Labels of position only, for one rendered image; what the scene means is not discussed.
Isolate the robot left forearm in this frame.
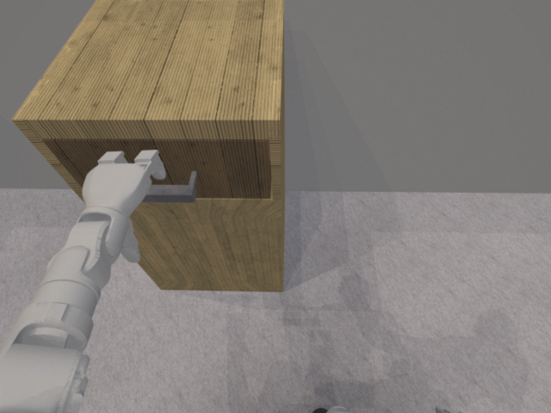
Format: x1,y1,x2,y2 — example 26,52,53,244
0,206,129,362

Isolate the handle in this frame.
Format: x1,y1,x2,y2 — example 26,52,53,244
141,171,198,203

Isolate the drawer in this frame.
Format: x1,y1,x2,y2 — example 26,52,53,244
42,139,271,199

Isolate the cabinet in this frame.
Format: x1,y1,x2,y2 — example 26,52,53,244
12,0,285,293

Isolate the left robot upper arm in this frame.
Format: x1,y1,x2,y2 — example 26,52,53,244
0,343,90,413

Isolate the left robot hand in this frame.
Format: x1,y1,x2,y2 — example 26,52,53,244
82,150,166,262

